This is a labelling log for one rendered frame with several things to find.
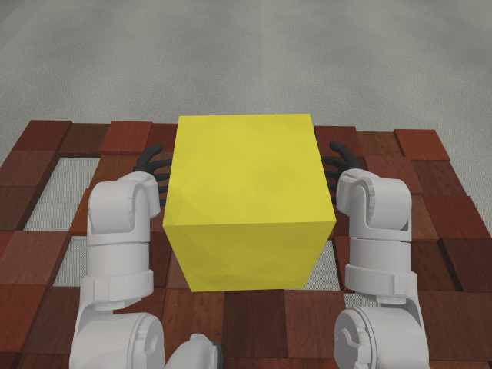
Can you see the left robot hand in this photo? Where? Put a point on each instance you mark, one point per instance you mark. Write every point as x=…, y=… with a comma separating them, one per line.
x=144, y=165

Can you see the left robot shin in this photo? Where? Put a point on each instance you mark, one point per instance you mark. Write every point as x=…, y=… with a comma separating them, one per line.
x=199, y=337

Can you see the right robot hand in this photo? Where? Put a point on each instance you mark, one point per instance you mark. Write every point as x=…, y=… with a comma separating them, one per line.
x=342, y=166

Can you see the robot right forearm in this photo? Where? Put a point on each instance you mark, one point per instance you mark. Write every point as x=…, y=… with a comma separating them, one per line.
x=380, y=264

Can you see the carton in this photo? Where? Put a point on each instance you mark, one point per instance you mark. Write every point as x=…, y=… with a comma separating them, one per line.
x=248, y=206

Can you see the robot right upper arm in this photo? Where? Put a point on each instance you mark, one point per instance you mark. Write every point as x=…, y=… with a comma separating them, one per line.
x=379, y=338

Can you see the robot left upper arm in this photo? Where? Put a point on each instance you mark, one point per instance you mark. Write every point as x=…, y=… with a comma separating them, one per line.
x=120, y=341

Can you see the robot left forearm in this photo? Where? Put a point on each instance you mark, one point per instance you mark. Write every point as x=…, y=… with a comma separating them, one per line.
x=118, y=273

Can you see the left robot thigh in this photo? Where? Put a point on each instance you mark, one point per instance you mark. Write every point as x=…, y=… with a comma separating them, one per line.
x=195, y=354

